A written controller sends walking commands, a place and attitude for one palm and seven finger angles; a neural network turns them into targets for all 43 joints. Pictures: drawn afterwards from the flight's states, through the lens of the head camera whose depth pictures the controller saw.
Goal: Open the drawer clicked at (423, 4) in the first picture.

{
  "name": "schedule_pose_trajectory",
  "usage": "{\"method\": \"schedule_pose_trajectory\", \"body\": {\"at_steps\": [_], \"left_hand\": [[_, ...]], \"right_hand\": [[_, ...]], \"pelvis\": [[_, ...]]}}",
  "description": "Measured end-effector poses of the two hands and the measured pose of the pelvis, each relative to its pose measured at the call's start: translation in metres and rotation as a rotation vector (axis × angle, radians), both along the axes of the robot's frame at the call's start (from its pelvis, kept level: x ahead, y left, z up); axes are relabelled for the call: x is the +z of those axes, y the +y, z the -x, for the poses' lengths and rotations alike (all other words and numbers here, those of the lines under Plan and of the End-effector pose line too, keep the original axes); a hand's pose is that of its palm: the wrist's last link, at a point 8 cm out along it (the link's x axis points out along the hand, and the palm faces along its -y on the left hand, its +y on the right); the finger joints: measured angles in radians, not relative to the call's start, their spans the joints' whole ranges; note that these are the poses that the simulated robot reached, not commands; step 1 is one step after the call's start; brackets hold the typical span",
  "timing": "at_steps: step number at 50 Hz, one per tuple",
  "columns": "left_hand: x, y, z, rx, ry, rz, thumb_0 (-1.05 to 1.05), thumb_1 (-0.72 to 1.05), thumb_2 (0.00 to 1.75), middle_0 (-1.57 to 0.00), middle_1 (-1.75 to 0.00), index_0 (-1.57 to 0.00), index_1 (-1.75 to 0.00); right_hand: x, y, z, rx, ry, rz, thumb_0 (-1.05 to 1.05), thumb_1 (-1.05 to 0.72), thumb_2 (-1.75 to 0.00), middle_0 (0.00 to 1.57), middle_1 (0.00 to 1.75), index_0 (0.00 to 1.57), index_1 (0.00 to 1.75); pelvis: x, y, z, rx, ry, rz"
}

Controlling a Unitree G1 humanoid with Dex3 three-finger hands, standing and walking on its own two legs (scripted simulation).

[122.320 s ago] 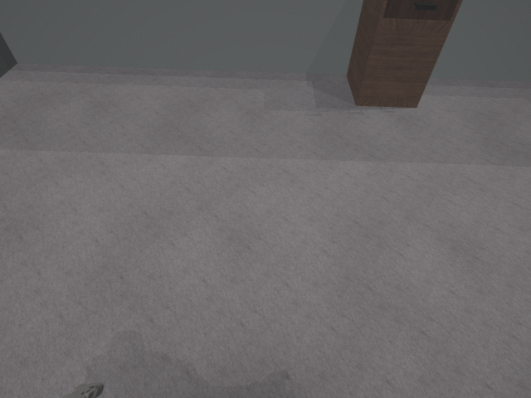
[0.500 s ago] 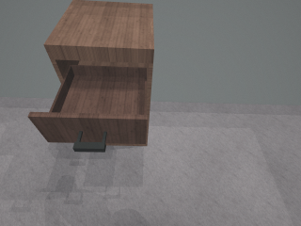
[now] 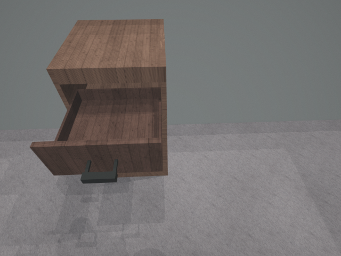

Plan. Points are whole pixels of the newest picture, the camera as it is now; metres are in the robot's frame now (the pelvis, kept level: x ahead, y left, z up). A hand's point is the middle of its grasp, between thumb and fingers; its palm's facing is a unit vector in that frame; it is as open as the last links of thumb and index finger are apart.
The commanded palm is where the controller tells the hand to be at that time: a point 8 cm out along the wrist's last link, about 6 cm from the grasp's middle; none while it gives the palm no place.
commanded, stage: let the arm hang, fingers relaxed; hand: left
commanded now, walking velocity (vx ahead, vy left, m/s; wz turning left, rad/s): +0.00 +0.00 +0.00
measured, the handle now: (101, 170) +0.38 +0.24 -0.11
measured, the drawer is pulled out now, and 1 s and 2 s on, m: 0.30 0.30 0.30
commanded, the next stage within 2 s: look to check the result in 0.16 s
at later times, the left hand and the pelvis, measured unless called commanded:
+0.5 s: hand out of the picture +0.00 +0.16 -0.18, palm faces +0.03 -0.98 -0.18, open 7.4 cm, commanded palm none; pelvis +0.01 +0.00 +0.00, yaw +0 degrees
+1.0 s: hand out of the picture +0.00 +0.16 -0.17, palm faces +0.03 -0.98 -0.20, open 7.3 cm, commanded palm none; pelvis +0.01 -0.01 +0.00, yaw +1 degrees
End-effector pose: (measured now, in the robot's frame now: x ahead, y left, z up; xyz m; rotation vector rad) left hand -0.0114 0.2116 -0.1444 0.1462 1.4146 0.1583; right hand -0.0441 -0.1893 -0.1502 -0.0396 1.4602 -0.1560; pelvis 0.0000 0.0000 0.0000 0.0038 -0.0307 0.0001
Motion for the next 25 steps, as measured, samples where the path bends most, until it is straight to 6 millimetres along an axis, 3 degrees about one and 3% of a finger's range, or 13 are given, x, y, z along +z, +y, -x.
{"method": "schedule_pose_trajectory", "body": {"at_steps": [14,25], "left_hand": [[0.000,-0.004,-0.002,0.010,0.020,0.010,0.01,0.92,0.90,-0.20,-0.30,-0.19,-0.30],[0.000,-0.005,-0.005,0.010,0.032,0.013,0.01,0.92,0.90,-0.20,-0.30,-0.19,-0.30]], "right_hand": [[0.005,-0.016,-0.008,0.014,0.022,0.038,0.00,-0.91,-0.90,0.20,0.29,0.19,0.30],[0.006,-0.017,-0.007,0.015,0.044,0.038,0.00,-0.91,-0.90,0.20,0.29,0.19,0.30]], "pelvis": [[0.001,-0.003,-0.007,0.007,0.005,0.002],[0.002,-0.004,-0.011,0.008,0.004,0.003]]}}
